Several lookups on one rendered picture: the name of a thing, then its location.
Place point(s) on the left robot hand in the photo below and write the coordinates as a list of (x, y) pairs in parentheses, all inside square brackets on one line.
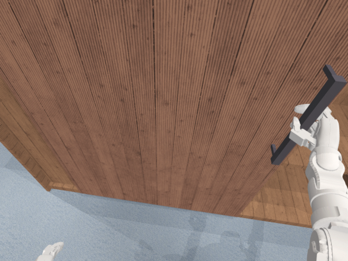
[(50, 252)]

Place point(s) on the right robot hand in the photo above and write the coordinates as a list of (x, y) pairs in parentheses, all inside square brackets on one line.
[(325, 130)]

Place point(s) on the handle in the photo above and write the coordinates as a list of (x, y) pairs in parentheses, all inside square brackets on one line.
[(324, 97)]

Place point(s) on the wardrobe door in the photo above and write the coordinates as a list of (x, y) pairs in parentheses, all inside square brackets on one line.
[(170, 102), (19, 125)]

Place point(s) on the right robot upper arm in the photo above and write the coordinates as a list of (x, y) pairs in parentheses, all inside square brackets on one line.
[(328, 245)]

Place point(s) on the robot right forearm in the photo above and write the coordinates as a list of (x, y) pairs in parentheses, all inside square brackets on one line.
[(328, 193)]

